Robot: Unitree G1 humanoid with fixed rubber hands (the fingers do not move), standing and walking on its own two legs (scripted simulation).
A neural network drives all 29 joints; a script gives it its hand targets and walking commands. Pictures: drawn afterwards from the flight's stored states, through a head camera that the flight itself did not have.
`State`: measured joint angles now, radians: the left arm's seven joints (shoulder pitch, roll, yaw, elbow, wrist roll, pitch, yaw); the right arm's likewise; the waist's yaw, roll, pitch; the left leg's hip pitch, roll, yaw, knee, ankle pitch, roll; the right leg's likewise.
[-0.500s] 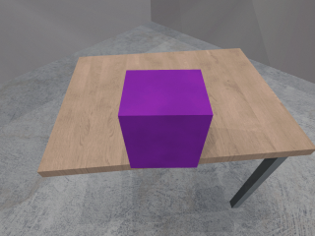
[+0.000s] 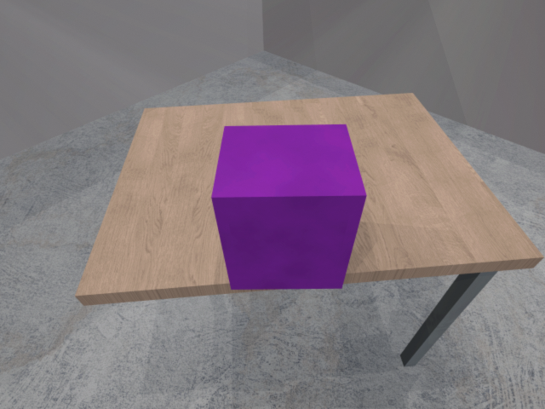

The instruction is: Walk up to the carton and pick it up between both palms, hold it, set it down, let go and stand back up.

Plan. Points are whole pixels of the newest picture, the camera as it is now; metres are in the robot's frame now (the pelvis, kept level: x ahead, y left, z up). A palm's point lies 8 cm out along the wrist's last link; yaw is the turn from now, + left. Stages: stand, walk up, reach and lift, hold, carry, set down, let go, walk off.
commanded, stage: stand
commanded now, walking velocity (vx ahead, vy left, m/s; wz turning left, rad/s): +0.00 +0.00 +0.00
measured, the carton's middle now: (285, 210) +0.43 +0.01 +0.06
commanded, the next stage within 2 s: none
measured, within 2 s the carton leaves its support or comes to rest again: neither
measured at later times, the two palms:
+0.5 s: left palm out of the picture -0.06 +0.19 -0.15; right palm out of the picture -0.05 -0.22 -0.15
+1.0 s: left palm out of the picture -0.05 +0.18 -0.15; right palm out of the picture -0.05 -0.21 -0.15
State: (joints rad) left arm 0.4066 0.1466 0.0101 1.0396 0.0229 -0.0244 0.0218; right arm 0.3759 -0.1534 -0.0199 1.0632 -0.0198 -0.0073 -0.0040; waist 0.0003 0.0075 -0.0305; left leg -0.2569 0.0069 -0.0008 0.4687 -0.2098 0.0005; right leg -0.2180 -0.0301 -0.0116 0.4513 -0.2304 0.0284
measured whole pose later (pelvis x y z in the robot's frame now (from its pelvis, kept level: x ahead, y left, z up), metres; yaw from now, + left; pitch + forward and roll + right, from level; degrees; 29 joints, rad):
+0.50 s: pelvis -0.01 -0.01 +0.00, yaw +0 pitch -1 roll +0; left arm 0.38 0.11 0.00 1.12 0.01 -0.01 0.03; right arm 0.37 -0.13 0.00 1.13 -0.02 0.00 -0.02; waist 0.00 0.01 -0.02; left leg -0.28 0.02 -0.02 0.48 -0.19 -0.01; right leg -0.24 -0.02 -0.02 0.47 -0.22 0.01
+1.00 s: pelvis +0.00 -0.02 +0.00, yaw +1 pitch +0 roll +0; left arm 0.37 0.10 0.00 1.14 0.01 -0.02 0.04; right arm 0.37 -0.10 0.00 1.14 -0.01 0.00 -0.03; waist -0.01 0.00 -0.01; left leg -0.27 0.03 -0.03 0.47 -0.21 -0.03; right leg -0.23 -0.01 -0.02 0.46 -0.24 0.00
